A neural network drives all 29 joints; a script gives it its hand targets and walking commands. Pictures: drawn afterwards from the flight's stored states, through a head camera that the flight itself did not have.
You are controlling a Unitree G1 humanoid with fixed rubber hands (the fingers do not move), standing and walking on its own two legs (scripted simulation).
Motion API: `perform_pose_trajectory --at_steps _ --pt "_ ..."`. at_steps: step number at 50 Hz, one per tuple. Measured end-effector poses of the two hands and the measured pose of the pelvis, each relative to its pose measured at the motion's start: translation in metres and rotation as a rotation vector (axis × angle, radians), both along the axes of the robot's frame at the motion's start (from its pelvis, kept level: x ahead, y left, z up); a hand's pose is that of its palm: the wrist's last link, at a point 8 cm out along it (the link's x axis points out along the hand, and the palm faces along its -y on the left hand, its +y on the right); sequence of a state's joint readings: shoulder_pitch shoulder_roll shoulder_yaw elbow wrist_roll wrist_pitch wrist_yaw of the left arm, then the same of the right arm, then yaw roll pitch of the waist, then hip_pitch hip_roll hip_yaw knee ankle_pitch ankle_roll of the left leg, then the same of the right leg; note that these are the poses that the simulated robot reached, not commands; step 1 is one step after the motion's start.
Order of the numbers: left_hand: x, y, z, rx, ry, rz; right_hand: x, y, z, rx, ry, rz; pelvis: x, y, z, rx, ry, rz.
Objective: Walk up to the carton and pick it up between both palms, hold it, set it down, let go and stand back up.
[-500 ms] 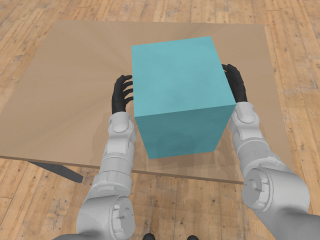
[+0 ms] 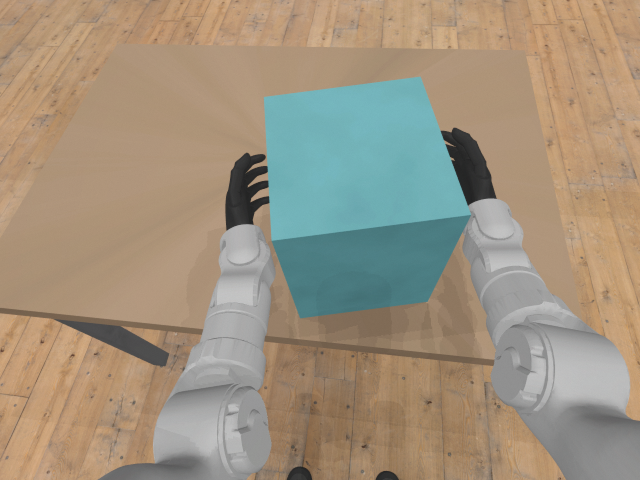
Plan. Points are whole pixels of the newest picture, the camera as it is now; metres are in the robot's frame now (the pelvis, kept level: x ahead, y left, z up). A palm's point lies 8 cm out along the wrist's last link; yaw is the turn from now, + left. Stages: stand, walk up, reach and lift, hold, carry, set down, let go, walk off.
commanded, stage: set down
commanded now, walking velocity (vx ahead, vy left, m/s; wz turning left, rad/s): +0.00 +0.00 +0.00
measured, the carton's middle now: (354, 209) +0.45 +0.03 +0.00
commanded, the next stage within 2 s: none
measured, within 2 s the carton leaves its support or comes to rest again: neither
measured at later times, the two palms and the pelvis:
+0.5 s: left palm (243, 219) +0.39 +0.17 +0.05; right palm (479, 188) +0.46 -0.13 +0.05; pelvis -0.01 +0.00 +0.00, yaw +0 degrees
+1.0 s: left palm (243, 242) +0.36 +0.16 +0.04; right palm (548, 186) +0.45 -0.19 +0.08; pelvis -0.03 +0.00 +0.00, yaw -1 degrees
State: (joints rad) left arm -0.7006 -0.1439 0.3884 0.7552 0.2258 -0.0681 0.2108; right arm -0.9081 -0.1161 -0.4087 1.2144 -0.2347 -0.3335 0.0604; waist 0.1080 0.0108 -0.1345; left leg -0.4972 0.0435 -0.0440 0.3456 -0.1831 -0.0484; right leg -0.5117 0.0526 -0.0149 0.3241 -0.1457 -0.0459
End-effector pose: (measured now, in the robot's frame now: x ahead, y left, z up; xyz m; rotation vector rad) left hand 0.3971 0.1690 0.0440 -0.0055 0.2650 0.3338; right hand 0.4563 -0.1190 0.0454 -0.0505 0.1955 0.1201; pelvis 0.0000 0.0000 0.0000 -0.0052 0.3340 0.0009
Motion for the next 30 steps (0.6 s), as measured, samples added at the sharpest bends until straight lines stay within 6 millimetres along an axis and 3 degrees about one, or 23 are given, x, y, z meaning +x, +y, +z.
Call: perform_pose_trajectory --at_steps 23,30 --pt "-0.001 -0.001 0.003 0.031 -0.017 0.003 0.005 -0.002 0.001 0.002 0.038 0.014 -0.011 0.003 -0.003 -0.004 0.053 -0.003" --pt "-0.006 -0.002 0.006 0.037 -0.015 0.003 0.006 -0.03 0.015 -0.008 0.029 -0.047 -0.016 0.006 -0.004 -0.008 0.05 -0.003"
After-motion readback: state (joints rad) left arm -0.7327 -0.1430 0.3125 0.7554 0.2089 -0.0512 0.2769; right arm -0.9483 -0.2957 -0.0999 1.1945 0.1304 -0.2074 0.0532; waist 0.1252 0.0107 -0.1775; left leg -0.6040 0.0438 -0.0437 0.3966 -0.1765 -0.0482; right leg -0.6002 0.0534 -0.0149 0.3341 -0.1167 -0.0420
